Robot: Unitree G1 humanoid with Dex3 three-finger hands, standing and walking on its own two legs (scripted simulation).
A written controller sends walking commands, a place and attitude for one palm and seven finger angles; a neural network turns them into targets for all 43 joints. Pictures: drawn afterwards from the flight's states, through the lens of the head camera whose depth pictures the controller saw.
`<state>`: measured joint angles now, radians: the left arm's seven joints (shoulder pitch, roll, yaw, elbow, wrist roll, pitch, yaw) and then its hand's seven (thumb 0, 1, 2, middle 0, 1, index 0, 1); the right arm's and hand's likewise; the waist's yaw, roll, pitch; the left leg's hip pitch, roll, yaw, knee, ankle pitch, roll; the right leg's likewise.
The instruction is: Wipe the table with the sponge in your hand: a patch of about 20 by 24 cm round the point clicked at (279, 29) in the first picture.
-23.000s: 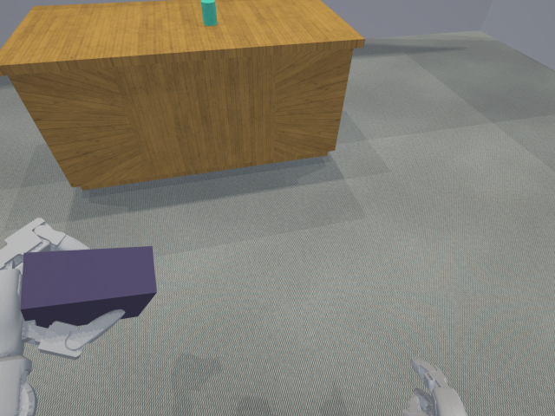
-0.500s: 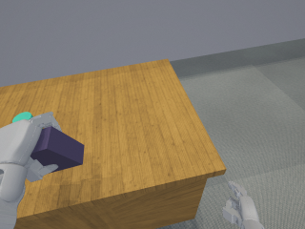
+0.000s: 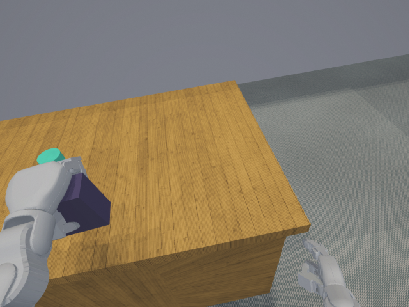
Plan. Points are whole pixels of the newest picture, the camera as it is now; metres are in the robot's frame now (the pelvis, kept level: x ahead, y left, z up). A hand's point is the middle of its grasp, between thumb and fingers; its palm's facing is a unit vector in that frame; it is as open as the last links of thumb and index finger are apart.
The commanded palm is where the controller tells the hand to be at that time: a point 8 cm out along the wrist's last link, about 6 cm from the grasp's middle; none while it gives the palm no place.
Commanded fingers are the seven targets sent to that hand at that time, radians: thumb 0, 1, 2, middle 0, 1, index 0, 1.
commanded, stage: turn the palm down, sponge in hand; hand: left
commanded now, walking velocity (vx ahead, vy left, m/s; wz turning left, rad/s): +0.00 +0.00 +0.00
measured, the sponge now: (72, 212) +0.22 +0.30 +0.09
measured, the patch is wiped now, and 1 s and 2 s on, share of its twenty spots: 0.00 0.00 0.00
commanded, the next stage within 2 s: move the sponge above the wiping area in 0.40 s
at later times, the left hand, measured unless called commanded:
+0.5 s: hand (85, 213) +0.22 +0.26 +0.11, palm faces -0.03 -0.09 -1.00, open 9.5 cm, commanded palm +0.19 +0.27 +0.19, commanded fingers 0.00 0.10 1.30 -1.20 -1.60 -1.20 -1.60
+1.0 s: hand (95, 207) +0.24 +0.26 +0.10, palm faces -0.02 -0.08 -1.00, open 9.5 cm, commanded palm +0.21 +0.26 +0.17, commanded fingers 0.00 0.10 1.30 -1.20 -1.60 -1.20 -1.60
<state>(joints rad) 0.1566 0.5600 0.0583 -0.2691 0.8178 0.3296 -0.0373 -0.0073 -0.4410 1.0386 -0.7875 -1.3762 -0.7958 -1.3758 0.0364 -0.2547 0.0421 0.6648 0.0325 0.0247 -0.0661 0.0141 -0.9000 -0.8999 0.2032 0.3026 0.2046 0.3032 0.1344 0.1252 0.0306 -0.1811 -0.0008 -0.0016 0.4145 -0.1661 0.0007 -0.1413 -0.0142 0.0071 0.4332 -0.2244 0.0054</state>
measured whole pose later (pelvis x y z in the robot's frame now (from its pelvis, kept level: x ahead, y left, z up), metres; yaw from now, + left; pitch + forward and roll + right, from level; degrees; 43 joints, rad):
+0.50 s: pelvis +0.00 -0.01 +0.00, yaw +0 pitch -5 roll +0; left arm 0.17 0.53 -0.02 -0.25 0.86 0.29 -0.10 -0.01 -0.44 1.04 -0.79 -1.38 -0.80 -1.38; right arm 0.02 -0.28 0.02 0.67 0.03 0.00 -0.08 0.01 -0.90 -0.90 0.20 0.30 0.20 0.30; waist 0.13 0.13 0.04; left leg -0.17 0.01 0.00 0.41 -0.16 -0.01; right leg -0.14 0.00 0.01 0.44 -0.23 -0.01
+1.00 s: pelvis +0.01 +0.00 +0.00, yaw -1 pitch -3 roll +0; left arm 0.18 0.51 -0.05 -0.27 0.89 0.25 -0.07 -0.01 -0.44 1.04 -0.79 -1.38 -0.80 -1.38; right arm 0.03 -0.25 0.02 0.67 0.01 0.00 -0.07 0.01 -0.90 -0.90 0.20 0.30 0.20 0.30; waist 0.14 0.12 0.04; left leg -0.16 0.01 0.00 0.40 -0.18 0.00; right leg -0.12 -0.01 0.02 0.42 -0.24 0.00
